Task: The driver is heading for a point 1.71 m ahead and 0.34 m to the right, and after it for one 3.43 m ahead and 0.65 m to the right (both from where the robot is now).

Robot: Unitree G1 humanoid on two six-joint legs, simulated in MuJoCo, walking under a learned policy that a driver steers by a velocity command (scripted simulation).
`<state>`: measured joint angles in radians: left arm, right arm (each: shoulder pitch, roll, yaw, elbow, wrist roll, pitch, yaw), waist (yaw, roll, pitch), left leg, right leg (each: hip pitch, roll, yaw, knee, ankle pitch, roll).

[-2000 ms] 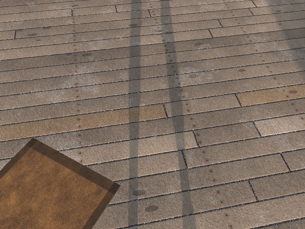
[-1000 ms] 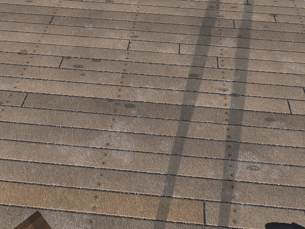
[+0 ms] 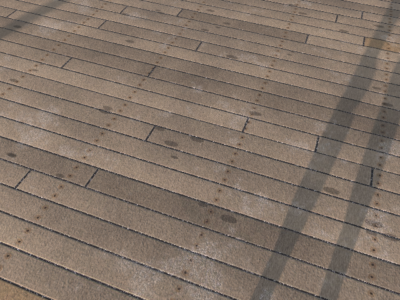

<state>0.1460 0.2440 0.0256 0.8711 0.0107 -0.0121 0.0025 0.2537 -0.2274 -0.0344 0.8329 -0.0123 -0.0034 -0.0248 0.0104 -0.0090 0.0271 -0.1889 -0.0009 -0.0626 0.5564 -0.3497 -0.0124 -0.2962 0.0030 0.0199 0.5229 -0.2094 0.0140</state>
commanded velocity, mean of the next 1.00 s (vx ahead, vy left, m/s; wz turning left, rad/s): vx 0.00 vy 0.00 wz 0.01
